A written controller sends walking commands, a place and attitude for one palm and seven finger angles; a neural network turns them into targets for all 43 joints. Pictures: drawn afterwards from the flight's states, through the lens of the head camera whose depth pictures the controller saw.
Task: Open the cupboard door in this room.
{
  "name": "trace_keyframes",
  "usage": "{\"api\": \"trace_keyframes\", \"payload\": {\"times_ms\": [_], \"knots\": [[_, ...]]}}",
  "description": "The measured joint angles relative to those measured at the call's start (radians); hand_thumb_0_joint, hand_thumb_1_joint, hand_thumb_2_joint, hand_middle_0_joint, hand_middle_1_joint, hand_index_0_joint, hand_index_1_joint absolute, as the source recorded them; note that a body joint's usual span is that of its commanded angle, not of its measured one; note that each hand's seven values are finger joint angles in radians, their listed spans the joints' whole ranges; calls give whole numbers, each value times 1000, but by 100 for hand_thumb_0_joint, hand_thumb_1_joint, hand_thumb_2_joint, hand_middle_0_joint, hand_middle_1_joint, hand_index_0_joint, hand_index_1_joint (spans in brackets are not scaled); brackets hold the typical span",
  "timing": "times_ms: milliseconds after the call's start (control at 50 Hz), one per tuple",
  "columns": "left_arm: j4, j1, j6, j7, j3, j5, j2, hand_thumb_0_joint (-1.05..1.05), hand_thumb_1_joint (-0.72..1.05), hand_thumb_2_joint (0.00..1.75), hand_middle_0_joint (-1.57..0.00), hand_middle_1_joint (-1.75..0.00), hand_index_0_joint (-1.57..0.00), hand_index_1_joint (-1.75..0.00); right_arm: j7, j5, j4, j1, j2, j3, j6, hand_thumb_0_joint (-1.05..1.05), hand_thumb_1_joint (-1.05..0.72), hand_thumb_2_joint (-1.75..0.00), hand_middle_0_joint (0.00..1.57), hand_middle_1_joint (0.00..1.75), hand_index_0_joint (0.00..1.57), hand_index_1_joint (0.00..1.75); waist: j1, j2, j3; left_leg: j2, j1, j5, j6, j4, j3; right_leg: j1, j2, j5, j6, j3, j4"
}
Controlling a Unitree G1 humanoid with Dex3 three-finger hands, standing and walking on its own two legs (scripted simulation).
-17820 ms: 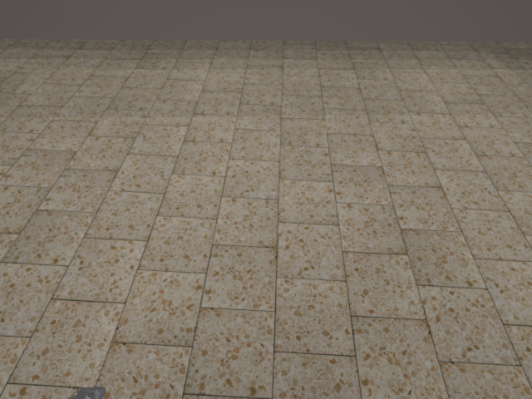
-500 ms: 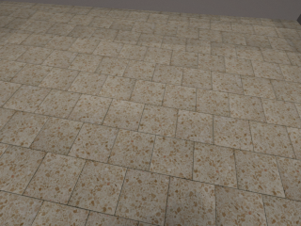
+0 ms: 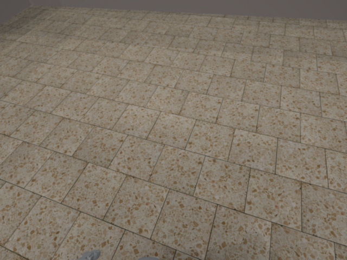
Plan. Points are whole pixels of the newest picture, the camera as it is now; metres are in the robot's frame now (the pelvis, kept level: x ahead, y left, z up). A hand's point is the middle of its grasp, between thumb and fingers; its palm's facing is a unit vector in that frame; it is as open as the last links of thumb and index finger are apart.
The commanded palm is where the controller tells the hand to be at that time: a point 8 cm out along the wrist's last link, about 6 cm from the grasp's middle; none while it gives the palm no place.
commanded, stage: turn or walk to find it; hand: left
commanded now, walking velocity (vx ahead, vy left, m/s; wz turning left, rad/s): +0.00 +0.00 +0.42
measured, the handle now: out of the picture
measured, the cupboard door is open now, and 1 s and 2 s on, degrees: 0 0 0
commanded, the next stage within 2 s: none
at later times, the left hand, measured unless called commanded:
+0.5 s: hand out of the picture -0.06 +0.25 -0.18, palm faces +0.28 -0.93 -0.24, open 7.3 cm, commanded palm none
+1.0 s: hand out of the picture -0.02 +0.21 -0.14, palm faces +0.42 -0.86 -0.28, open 7.3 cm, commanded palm none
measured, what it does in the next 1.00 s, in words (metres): steps on the spot, turning left: left foot, then right foot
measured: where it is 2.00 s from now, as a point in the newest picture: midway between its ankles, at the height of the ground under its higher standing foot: outside the picture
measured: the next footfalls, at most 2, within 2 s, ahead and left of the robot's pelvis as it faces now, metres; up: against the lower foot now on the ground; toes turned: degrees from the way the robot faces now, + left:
left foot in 0.42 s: -0.02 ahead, +0.14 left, +0.00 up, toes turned +16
right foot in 0.88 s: +0.05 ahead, -0.08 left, +0.00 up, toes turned +19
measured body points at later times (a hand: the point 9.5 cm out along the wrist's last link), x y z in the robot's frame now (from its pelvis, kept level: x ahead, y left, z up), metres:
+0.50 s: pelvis -0.02 +0.04 +0.00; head +0.01 +0.07 +0.44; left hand -0.07 +0.30 -0.16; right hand +0.14 -0.19 -0.13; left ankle -0.06 +0.13 -0.73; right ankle -0.02 -0.10 -0.69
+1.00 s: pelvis -0.02 -0.01 +0.00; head +0.02 -0.03 +0.45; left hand -0.04 +0.25 -0.12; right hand +0.12 -0.22 -0.16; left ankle -0.09 +0.11 -0.67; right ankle +0.02 -0.09 -0.73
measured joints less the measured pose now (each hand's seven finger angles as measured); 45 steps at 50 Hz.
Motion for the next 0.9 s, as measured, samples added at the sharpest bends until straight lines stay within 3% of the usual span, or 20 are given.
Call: {"api": "trace_keyframes", "payload": {"times_ms": [80, 160, 320, 360, 400, 420, 480, 540, 600, 680, 780, 840, 880, 900], "knots": [[1, 26, 1, 3, -4, 0, -21, 0, 91, 90, -20, -30, -21, -30, 9, -5, 15, 12, -18, -13, 16, 1, -91, -89, 20, 30, 20, 30, -3, 4, 5, 19, -97, 8, -17, 328, 38, 34, -20, 12, -8, -35, -43], [15, 48, 0, 5, -6, 3, -28, 0, 91, 90, -20, -30, -21, -30, 13, -5, 28, 19, -23, -12, 20, 1, -91, -90, 20, 30, 20, 30, -4, -6, 9, 62, -101, 42, -41, 381, 54, 53, -36, 22, -8, -71, -70], [40, 77, 1, 0, 3, 12, 0, 0, 91, 90, -20, -30, -21, -30, 11, 4, 40, -26, -9, 8, 17, 1, -91, -90, 20, 30, 19, 30, 32, -50, 28, 97, 18, -33, -45, 101, 113, 42, -80, 13, 11, -136, -48], [49, 83, 5, 0, 9, 13, 15, 0, 91, 90, -20, -30, -21, -30, 10, 7, 31, -47, -4, 14, 9, 1, -91, -90, 20, 30, 19, 30, 41, -62, 31, 93, 55, -25, -38, 8, 137, 30, -93, 4, 22, -152, -25], [59, 92, 12, 0, 16, 9, 33, 0, 91, 90, -20, -30, -21, -30, 11, 8, 15, -60, -1, 20, -7, 1, -91, -90, 20, 30, 19, 30, 43, -72, 28, 89, 113, 64, -28, -139, 161, 13, -108, -16, 39, -170, 19], [61, 98, 19, -1, 21, 5, 43, 0, 91, 90, -20, -30, -21, -30, 12, 6, 6, -64, -1, 21, -18, 1, -91, -90, 20, 30, 19, 30, 43, -76, 22, 85, 131, 101, 7, -191, 162, -8, -117, -33, 49, -172, 62], [80, 87, 55, 7, 29, 1, 75, 0, 91, 90, -20, -30, -21, -30, 6, 2, -9, -84, 21, 28, -38, 0, -91, -90, 20, 30, 20, 30, 53, -110, 29, 62, 123, 86, 50, -168, 160, -94, -101, -209, 80, -56, 282], [90, 66, 64, 2, 32, -1, 83, 0, 91, 90, -20, -30, -20, -30, -6, 0, -16, -82, 29, 35, -44, 0, -91, -89, 20, 30, 20, 30, 48, -97, 21, 58, 145, 118, 54, -224, 131, -160, -67, -182, 94, 8, 448], [76, 47, 55, -4, 30, -2, 83, 0, 91, 90, -20, -30, -20, -30, -8, 1, -15, -74, 34, 40, -45, 0, -91, -89, 20, 30, 20, 30, 48, -87, 13, 50, 166, 158, 59, -284, 107, -190, -57, -128, 106, 39, 493], [53, 21, 50, -4, 26, -2, 77, 0, 91, 90, -20, -30, -20, -30, -5, 0, -15, -59, 40, 39, -43, 0, -90, -89, 20, 30, 20, 30, 40, -79, 4, 35, 175, 187, 59, -321, 80, -188, -51, -106, 116, 61, 450], [27, -17, 47, -3, 18, -5, 56, 0, 91, 90, -20, -30, -20, -30, -1, -5, -15, -34, 38, 30, -33, 0, -90, -89, 21, 30, 20, 30, 13, -59, 3, 21, 153, 194, 48, -310, 40, -136, -28, -128, 112, 66, 296], [9, -31, 36, -3, 11, -9, 40, 0, 91, 90, -20, -30, -20, -30, 0, -6, -10, -18, 31, 21, -25, 0, -90, -89, 21, 30, 20, 30, 0, -43, 2, 12, 127, 188, 33, -281, 16, -78, -6, -99, 102, 58, 155], [-4, -28, 20, -4, 5, -9, 33, 0, 91, 90, -20, -30, -20, -30, 0, -2, -7, -1, 25, 15, -20, 0, -90, -89, 21, 30, 20, 30, -2, -40, -6, -1, 99, 173, 18, -241, 4, -12, 0, -2, 95, 45, -1], [-3, -27, 10, -1, 4, -5, 23, 0, 91, 90, -20, -30, -20, -30, 2, 2, -4, 3, 16, 10, -17, 0, -90, -89, 21, 30, 20, 30, -1, -21, -5, 4, 79, 158, 13, -203, -5, -4, 9, 21, 68, 32, -23]]}}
